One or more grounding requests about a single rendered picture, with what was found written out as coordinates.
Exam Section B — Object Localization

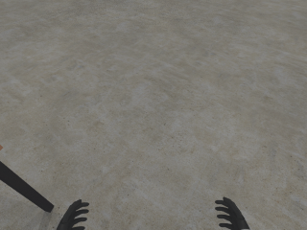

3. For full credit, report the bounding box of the table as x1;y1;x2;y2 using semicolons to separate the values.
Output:
0;145;54;213

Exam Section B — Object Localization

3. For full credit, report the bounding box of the left robot hand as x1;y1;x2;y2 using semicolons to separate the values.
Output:
57;199;89;230

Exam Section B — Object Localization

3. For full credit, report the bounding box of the right robot hand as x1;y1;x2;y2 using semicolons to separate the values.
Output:
215;197;249;230

